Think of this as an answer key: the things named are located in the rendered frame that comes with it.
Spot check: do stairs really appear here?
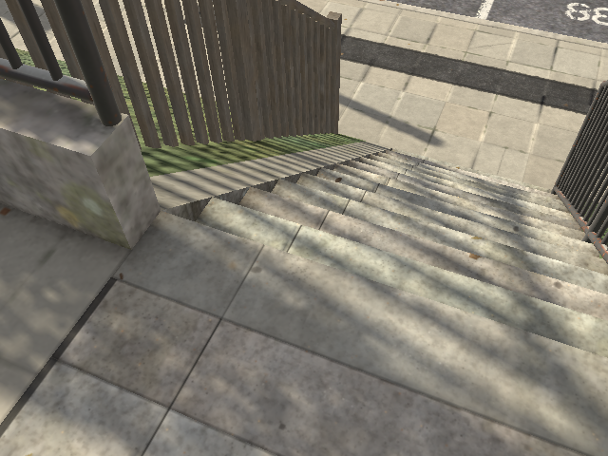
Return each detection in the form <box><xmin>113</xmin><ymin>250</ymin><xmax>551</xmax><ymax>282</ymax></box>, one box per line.
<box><xmin>195</xmin><ymin>148</ymin><xmax>608</xmax><ymax>358</ymax></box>

